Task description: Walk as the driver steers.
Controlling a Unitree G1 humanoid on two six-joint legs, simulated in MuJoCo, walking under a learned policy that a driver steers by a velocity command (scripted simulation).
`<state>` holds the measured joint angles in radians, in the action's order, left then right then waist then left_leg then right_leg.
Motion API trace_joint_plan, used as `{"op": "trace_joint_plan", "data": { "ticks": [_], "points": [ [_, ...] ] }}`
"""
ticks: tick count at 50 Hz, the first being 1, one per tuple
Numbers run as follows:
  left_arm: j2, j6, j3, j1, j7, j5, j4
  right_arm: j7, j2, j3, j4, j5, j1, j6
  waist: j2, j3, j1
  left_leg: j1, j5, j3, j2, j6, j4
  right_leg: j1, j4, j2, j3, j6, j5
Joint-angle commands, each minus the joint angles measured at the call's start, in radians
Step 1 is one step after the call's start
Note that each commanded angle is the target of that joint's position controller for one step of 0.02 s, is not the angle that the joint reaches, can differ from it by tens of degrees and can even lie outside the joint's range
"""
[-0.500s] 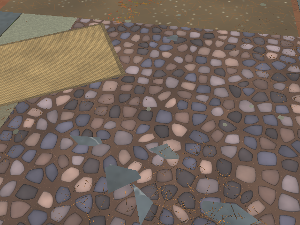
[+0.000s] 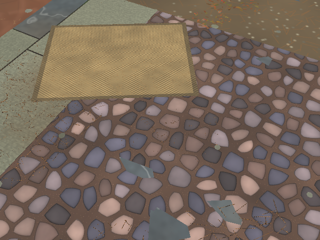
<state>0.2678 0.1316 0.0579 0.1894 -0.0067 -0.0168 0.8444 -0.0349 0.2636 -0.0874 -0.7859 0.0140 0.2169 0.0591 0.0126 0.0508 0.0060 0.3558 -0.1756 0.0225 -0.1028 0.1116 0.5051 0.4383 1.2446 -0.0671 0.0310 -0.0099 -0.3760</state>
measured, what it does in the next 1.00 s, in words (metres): walks ahead, turning left: right foot, then left foot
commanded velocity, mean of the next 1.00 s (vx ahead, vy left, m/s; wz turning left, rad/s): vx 0.50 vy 0.00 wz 0.33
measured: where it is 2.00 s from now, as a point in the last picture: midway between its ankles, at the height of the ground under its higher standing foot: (129, 162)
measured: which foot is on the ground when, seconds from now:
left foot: down 0.00-0.36, up 0.38-0.82, down 0.84-1.00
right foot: up 0.00-0.34, down 0.36-0.86, up 0.88-1.00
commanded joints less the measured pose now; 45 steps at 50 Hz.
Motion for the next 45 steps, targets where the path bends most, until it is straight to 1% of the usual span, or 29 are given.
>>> {"op": "trace_joint_plan", "data": {
  "ticks": [1, 3, 5, 8, 12, 15, 16, 17, 18, 19, 20, 21, 22, 23, 24, 25, 27, 29, 31, 34, 36, 38, 39, 40, 41, 42, 43, 44, 45],
  "points": [
    [0.113, -0.003, 0.035, 0.028, -0.003, 0.021, -0.08, 0.012, 0.098, -0.018, 0.084, -0.001, -0.013, 0.024, -0.01, -0.115, -0.037, -0.201, 0.249, -0.384, 0.277, 0.205, -0.275, 0.181, -0.101, -0.067, 0.053, 0.018, 0.067],
    [0.087, -0.018, 0.029, -0.018, -0.008, 0.033, -0.104, 0.026, 0.132, -0.026, 0.079, 0.001, 0.02, 0.026, -0.015, -0.088, -0.032, -0.137, 0.317, -0.326, 0.253, 0.203, -0.291, 0.182, -0.206, -0.054, 0.029, 0.048, 0.134],
    [0.072, -0.022, 0.022, -0.103, -0.01, 0.036, -0.135, 0.04, 0.151, -0.031, 0.074, 0.004, 0.059, 0.022, -0.038, -0.065, -0.004, -0.114, 0.31, -0.288, 0.221, 0.178, -0.289, 0.195, -0.355, -0.029, 0.016, 0.066, 0.258],
    [0.048, -0.016, 0.011, -0.21, 0.0, 0.026, -0.167, 0.047, 0.147, -0.03, 0.068, 0.01, 0.106, 0.012, -0.083, -0.055, 0.042, -0.103, 0.209, -0.264, 0.178, 0.128, -0.264, 0.139, -0.587, 0.024, 0.009, 0.061, 0.431],
    [0.075, -0.003, 0.015, -0.291, 0.018, 0.011, -0.21, 0.049, 0.146, -0.029, 0.055, 0.016, 0.159, 0.002, -0.109, -0.052, 0.074, -0.174, 0.128, -0.352, 0.213, 0.109, -0.199, 0.103, -0.717, 0.06, 0.028, 0.045, 0.442],
    [0.11, 0.015, 0.028, -0.262, 0.029, 0.008, -0.217, 0.058, 0.15, -0.031, 0.061, 0.013, 0.151, -0.008, -0.14, -0.062, 0.045, -0.247, 0.132, -0.442, 0.243, 0.091, -0.113, 0.043, -0.773, 0.072, 0.041, 0.013, 0.327],
    [0.12, 0.02, 0.036, -0.203, 0.028, 0.008, -0.203, 0.059, 0.146, -0.03, 0.069, 0.013, 0.132, -0.011, -0.155, -0.078, 0.011, -0.245, 0.169, -0.452, 0.231, 0.078, -0.072, -0.035, -0.803, 0.078, 0.026, -0.005, 0.313],
    [0.146, 0.025, 0.05, -0.102, 0.022, 0.016, -0.181, 0.057, 0.121, -0.021, 0.083, 0.01, 0.111, -0.01, -0.149, -0.135, -0.041, -0.214, 0.232, -0.426, 0.183, 0.05, 0.031, -0.194, -0.828, 0.062, 0.027, -0.036, 0.328],
    [0.2, 0.027, 0.066, 0.055, 0.014, 0.033, -0.166, 0.051, 0.069, -0.001, 0.108, -0.004, 0.09, -0.005, -0.07, -0.267, -0.113, -0.09, 0.149, -0.35, 0.126, 0.011, 0.29, -0.455, -0.799, -0.091, 0.161, -0.103, 0.306],
    [0.271, 0.014, 0.083, 0.177, 0.014, 0.05, -0.132, 0.053, 0.009, 0.017, 0.126, 0.019, 0.229, 0.005, 0.238, -0.399, -0.068, 0.269, -0.288, -0.213, -0.018, -0.063, 0.619, -0.801, -0.86, -0.316, 0.593, -0.265, 0.143],
    [0.201, 0.009, 0.069, 0.185, 0.022, 0.022, -0.124, 0.054, 0.085, 0.012, 0.103, 0.032, 0.272, 0.01, 0.276, -0.377, -0.068, 0.421, -0.404, -0.232, 0.044, -0.075, 0.788, -0.807, -0.921, -0.369, 0.789, -0.291, -0.062],
    [0.122, 0.002, 0.049, 0.142, 0.02, 0.013, -0.134, 0.052, 0.143, -0.002, 0.096, 0.029, 0.19, 0.006, 0.153, -0.239, -0.091, 0.461, -0.313, -0.234, 0.083, -0.083, 0.839, -0.689, -0.94, -0.321, 0.647, -0.25, -0.084],
    [0.099, -0.008, 0.038, 0.095, 0.021, 0.02, -0.139, 0.051, 0.142, -0.001, 0.109, 0.014, 0.113, 0.004, 0.061, -0.152, -0.082, 0.432, -0.239, -0.193, 0.116, -0.086, 0.825, -0.552, -0.952, -0.27, 0.5, -0.217, 0.009],
    [0.089, -0.013, 0.032, 0.059, 0.023, 0.027, -0.132, 0.049, 0.127, -0.002, 0.126, -0.001, 0.061, 0.008, 0.033, -0.088, -0.061, 0.407, -0.192, -0.182, 0.139, -0.083, 0.77, -0.435, -0.978, -0.228, 0.415, -0.208, 0.115],
    [0.074, -0.012, 0.024, 0.042, 0.025, 0.033, -0.128, 0.045, 0.112, -0.003, 0.131, -0.002, 0.051, 0.008, 0.046, -0.066, -0.034, 0.363, -0.167, -0.176, 0.164, -0.078, 0.72, -0.364, -1.002, -0.192, 0.342, -0.197, 0.196],
    [0.07, -0.01, 0.022, 0.037, 0.027, 0.031, -0.121, 0.04, 0.093, 0.0, 0.13, 0.004, 0.065, 0.005, 0.07, -0.063, -0.017, 0.325, -0.157, -0.161, 0.175, -0.076, 0.676, -0.324, -1.024, -0.169, 0.293, -0.196, 0.241],
    [0.087, -0.004, 0.027, 0.053, 0.03, 0.018, -0.102, 0.036, 0.06, 0.01, 0.133, 0.002, 0.064, 0.0, 0.084, -0.065, -0.006, 0.309, -0.143, -0.123, 0.188, -0.084, 0.586, -0.298, -1.056, -0.161, 0.23, -0.217, 0.327],
    [0.126, -0.004, 0.037, 0.067, 0.027, 0.012, -0.087, 0.035, 0.045, 0.021, 0.154, -0.008, 0.005, 0.003, 0.069, -0.058, -0.015, 0.321, -0.076, -0.098, 0.206, -0.095, 0.469, -0.296, -1.084, -0.169, 0.187, -0.231, 0.384],
    [0.147, -0.012, 0.041, 0.08, 0.022, 0.007, -0.077, 0.028, 0.032, 0.031, 0.166, -0.007, -0.056, 0.01, 0.061, -0.056, -0.034, 0.294, 0.032, -0.078, 0.208, -0.098, 0.336, -0.292, -1.096, -0.153, 0.128, -0.217, 0.398],
    [0.168, -0.024, 0.042, 0.121, 0.021, -0.003, -0.057, 0.018, 0.033, 0.036, 0.182, 0.0, -0.147, 0.018, 0.069, -0.04, -0.069, 0.223, 0.142, -0.042, 0.181, -0.103, 0.175, -0.286, -1.091, -0.132, 0.066, -0.192, 0.384],
    [0.177, -0.032, 0.042, 0.16, 0.022, -0.009, -0.038, 0.012, 0.044, 0.034, 0.199, 0.007, -0.2, 0.02, 0.075, -0.029, -0.087, 0.208, 0.148, -0.033, 0.168, -0.099, 0.115, -0.321, -1.075, -0.152, 0.07, -0.184, 0.369],
    [0.186, -0.042, 0.043, 0.179, 0.021, -0.014, -0.023, 0.004, 0.058, 0.03, 0.216, 0.011, -0.233, 0.024, 0.084, -0.017, -0.087, 0.197, 0.107, -0.029, 0.158, -0.08, 0.068, -0.365, -1.051, -0.18, 0.083, -0.173, 0.365],
    [0.194, -0.047, 0.045, 0.178, 0.02, -0.016, -0.018, 0.001, 0.067, 0.027, 0.22, 0.01, -0.232, 0.026, 0.09, -0.017, -0.076, 0.175, 0.08, -0.024, 0.151, -0.066, 0.044, -0.382, -1.032, -0.192, 0.086, -0.164, 0.383],
    [0.202, -0.053, 0.046, 0.169, 0.018, -0.018, -0.014, 0.001, 0.079, 0.021, 0.214, 0.008, -0.202, 0.027, 0.091, -0.029, -0.048, 0.113, 0.071, -0.009, 0.137, -0.051, 0.009, -0.387, -0.993, -0.194, 0.078, -0.152, 0.438],
    [0.201, -0.056, 0.043, 0.159, 0.015, -0.02, -0.013, 0.004, 0.101, 0.007, 0.19, 0.001, -0.126, 0.027, 0.082, -0.07, -0.001, -0.014, 0.076, 0.014, 0.111, -0.031, -0.03, -0.375, -0.904, -0.168, 0.047, -0.131, 0.566],
    [0.173, -0.057, 0.032, 0.164, 0.013, -0.014, -0.012, 0.013, 0.149, -0.018, 0.148, -0.005, 0.014, 0.026, 0.054, -0.157, 0.061, -0.219, 0.081, 0.003, 0.114, -0.001, -0.038, -0.319, -0.725, -0.116, -0.007, -0.101, 0.646],
    [0.112, -0.052, 0.005, 0.153, 0.009, 0.016, -0.046, 0.026, 0.233, -0.041, 0.12, -0.02, 0.203, 0.021, -0.09, -0.31, 0.131, -0.508, 0.117, -0.246, 0.33, 0.075, -0.022, -0.114, -0.386, -0.052, -0.069, -0.051, 0.39],
    [0.03, -0.03, -0.02, 0.241, 0.011, 0.01, -0.068, 0.021, 0.295, -0.047, 0.111, -0.021, 0.227, 0.016, -0.331, -0.378, 0.072, -0.718, -0.071, -0.678, 0.503, 0.217, -0.15, 0.246, -0.098, 0.097, -0.039, -0.008, -0.184],
    [0.134, -0.017, 0.004, 0.19, 0.016, -0.01, -0.058, 0.016, 0.209, -0.026, 0.11, -0.007, 0.222, 0.019, -0.217, -0.323, 0.104, -0.671, -0.18, -0.705, 0.485, 0.205, -0.194, 0.361, 0.022, 0.044, 0.057, -0.014, -0.194]
  ]
}}
Keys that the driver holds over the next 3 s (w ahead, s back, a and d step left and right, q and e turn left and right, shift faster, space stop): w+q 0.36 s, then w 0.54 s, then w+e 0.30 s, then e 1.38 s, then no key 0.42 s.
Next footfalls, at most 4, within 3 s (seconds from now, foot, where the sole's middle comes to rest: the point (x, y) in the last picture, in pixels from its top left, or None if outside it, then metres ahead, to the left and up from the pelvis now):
0.36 right None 0.39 -0.12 -0.77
0.84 left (115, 219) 0.54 0.20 -0.77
1.38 right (153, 149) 0.87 0.05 -0.77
1.86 left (108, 147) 0.89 0.27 -0.77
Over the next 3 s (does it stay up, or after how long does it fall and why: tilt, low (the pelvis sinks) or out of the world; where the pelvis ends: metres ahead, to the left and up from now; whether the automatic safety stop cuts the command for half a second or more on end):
stays up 0.78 0.15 0.01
